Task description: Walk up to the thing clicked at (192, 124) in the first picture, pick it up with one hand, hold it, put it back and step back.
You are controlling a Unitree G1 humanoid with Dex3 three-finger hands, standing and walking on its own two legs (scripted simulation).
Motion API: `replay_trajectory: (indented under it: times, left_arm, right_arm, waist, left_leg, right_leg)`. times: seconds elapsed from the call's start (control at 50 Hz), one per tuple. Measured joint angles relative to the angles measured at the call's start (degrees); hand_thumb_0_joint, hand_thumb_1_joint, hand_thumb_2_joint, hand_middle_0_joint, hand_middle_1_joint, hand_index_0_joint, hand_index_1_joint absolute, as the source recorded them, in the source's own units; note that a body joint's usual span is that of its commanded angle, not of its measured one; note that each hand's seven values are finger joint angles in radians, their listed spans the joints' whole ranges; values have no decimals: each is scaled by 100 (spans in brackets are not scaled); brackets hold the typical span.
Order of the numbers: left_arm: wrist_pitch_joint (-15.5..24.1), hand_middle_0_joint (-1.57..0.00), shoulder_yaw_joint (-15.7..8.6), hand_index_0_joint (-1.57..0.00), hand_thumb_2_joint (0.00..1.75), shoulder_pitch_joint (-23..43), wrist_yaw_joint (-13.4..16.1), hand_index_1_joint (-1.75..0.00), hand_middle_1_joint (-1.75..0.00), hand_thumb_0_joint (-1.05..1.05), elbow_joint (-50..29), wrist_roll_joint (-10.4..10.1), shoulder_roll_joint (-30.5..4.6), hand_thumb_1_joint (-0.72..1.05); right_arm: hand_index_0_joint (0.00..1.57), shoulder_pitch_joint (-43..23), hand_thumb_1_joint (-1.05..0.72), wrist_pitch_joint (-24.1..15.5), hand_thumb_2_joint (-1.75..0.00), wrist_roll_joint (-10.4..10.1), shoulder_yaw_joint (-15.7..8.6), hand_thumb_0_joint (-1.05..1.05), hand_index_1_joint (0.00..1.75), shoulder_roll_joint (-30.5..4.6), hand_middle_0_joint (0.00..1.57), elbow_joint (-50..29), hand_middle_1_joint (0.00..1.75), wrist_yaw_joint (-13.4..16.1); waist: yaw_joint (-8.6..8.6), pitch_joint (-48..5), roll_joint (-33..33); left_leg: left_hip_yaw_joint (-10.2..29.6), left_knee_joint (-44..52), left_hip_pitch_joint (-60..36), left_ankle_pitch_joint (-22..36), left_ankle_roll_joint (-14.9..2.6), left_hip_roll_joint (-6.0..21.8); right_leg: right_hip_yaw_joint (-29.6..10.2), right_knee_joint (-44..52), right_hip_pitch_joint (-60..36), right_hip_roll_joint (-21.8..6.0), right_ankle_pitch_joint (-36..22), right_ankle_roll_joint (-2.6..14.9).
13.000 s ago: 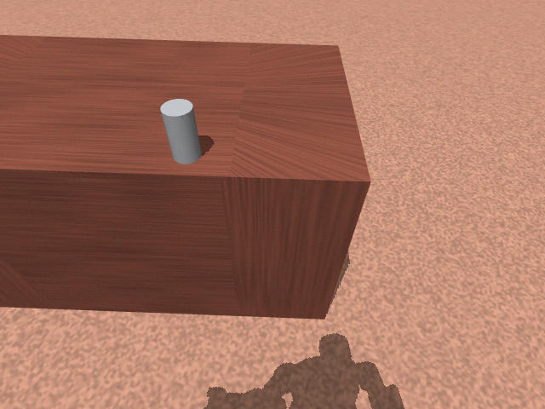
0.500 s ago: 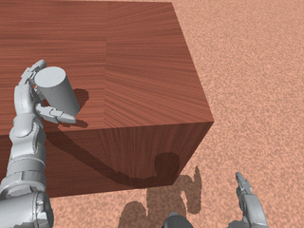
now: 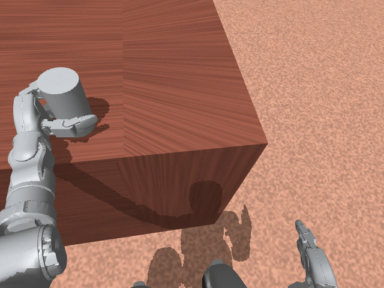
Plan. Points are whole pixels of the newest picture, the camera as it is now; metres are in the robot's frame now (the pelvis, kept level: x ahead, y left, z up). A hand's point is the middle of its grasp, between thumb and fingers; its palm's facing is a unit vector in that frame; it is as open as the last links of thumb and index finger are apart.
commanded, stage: close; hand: left
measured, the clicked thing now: (70, 105) +0.48 +0.19 +0.10
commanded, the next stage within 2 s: settle in 0.04 s
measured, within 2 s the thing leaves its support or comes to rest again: leaves its support in 0.30 s
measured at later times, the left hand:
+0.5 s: hand (56, 99) +0.47 +0.20 +0.13, palm faces +0.14 -0.99 -0.01, open 10.0 cm
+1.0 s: hand (50, 88) +0.46 +0.20 +0.16, palm faces +0.16 -0.99 -0.01, open 10.0 cm
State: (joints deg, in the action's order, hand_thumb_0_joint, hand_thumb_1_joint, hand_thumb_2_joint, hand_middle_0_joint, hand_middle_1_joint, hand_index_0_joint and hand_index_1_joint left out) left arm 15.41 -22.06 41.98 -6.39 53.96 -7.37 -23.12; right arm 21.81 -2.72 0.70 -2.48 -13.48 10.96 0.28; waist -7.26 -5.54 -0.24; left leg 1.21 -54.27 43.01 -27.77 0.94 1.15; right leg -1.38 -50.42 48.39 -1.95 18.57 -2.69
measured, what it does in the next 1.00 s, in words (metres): stands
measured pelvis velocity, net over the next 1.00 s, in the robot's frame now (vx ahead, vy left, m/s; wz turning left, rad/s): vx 0.01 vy -0.01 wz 0.01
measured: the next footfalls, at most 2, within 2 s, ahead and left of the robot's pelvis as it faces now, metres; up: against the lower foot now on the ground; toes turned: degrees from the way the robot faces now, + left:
none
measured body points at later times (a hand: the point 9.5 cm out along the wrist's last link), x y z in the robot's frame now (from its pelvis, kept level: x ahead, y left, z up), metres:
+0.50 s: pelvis +0.01 +0.00 +0.01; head +0.08 +0.01 +0.45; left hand +0.45 +0.26 +0.13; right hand +0.16 -0.25 -0.04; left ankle -0.02 +0.13 -0.68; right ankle +0.05 -0.15 -0.68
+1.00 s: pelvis +0.01 -0.01 +0.02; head +0.06 -0.01 +0.47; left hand +0.45 +0.25 +0.16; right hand +0.16 -0.27 -0.04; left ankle -0.02 +0.13 -0.68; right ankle +0.05 -0.15 -0.68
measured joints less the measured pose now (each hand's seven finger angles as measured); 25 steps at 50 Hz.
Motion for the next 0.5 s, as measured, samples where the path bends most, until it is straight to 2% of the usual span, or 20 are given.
replay_trajectory:
  times: [0.1, 0.22, 0.38, 0.5]
  left_arm:
    - [-25, -88, 218, -91, 73, -212, 74, -85, -85, -1, -285, 26, 170, -31]
    - [-136, -85, 216, -88, 89, -457, 167, -99, -99, -1, -414, 11, 283, -42]
    - [-273, -80, 345, -83, 99, -525, 88, -110, -110, -1, -891, -57, 277, -46]
    - [-541, -80, 351, -82, 104, -413, 87, -113, -113, -1, -865, -57, 187, -49]
  right_arm:
    - [6, -4, 51, 27, -5, -11, 31, -1, 5, 21, 6, 123, 5, 48]
    - [6, -73, 51, 29, -5, -41, 29, -1, 5, 70, 6, 147, 5, 36]
    - [6, -64, 51, 41, -6, -86, 72, -1, 5, 114, 6, 183, 5, 44]
    - [6, -51, 51, 85, -6, -115, 31, -1, 5, 74, 6, 330, 5, 40]
  waist:
    - [88, -115, 12]
    - [139, -177, 33]
    - [223, -49, 13]
    - [229, -124, 88]
  left_leg:
    - [30, 15, -105, -48, 6, 14]
    - [40, 72, -265, -80, 3, 6]
    - [65, 148, -419, -58, 11, -8]
    - [41, 287, -627, -27, 10, 4]
  right_leg:
    - [35, 21, -117, 8, 53, 6]
    - [49, 43, -267, -4, 110, 6]
    - [76, 93, -425, -23, 115, 9]
    - [60, 229, -625, -12, 80, 11]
